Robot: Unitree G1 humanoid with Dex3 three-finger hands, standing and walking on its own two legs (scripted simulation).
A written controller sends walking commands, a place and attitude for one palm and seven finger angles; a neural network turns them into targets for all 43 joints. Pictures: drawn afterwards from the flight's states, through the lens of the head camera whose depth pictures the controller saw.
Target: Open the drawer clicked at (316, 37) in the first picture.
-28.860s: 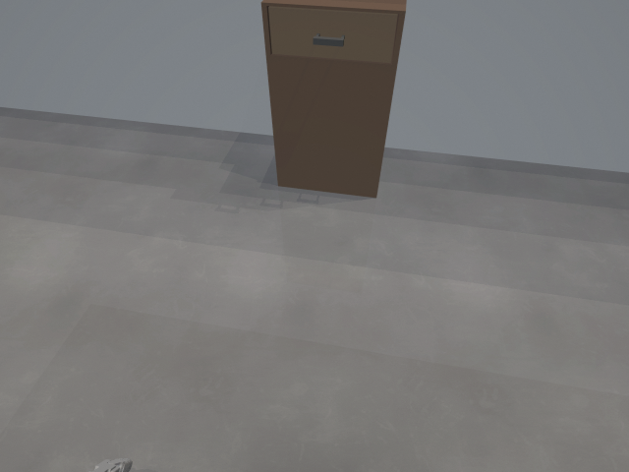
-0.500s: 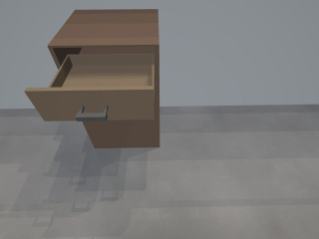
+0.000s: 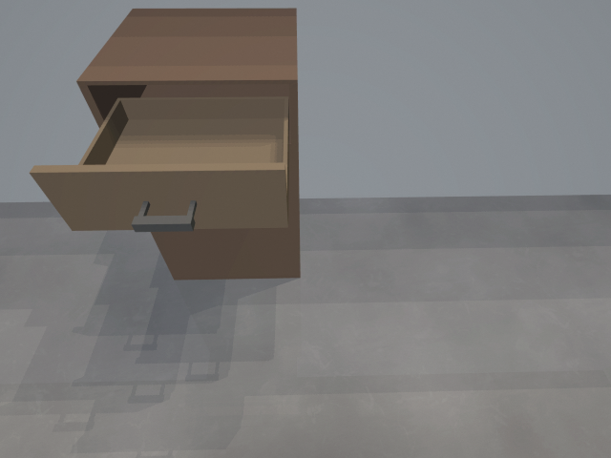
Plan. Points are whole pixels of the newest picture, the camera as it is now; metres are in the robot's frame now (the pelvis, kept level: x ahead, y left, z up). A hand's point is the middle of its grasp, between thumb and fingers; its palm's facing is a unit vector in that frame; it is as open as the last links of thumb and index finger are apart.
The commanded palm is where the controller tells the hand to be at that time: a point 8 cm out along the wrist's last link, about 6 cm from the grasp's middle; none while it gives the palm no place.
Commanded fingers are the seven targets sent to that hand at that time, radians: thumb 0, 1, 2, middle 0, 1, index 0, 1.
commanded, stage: look to check the result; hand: left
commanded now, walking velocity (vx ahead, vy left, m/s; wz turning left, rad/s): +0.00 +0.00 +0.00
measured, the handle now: (166, 215) +0.52 +0.29 -0.04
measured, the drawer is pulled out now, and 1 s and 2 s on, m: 0.30 0.30 0.30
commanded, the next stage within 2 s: stand and wait in 0.26 s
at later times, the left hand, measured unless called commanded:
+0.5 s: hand out of the picture +0.01 +0.16 -0.17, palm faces +0.03 -0.98 -0.20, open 7.3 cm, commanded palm none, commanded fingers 0.00 0.90 0.90 -0.20 -0.30 -0.20 -0.30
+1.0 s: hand out of the picture +0.02 +0.17 -0.17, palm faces +0.03 -0.98 -0.21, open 7.3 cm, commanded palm none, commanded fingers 0.00 0.90 0.90 -0.20 -0.30 -0.20 -0.30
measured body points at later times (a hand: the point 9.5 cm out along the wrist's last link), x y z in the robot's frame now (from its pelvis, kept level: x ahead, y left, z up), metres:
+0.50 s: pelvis +0.01 -0.01 +0.00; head +0.02 -0.01 +0.45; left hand +0.01 +0.22 -0.16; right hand -0.01 -0.22 -0.17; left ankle +0.00 +0.11 -0.74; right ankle +0.02 -0.09 -0.74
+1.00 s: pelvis +0.01 -0.01 +0.00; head +0.03 -0.01 +0.45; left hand +0.02 +0.22 -0.16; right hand +0.00 -0.23 -0.16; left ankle +0.00 +0.11 -0.74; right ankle +0.02 -0.09 -0.74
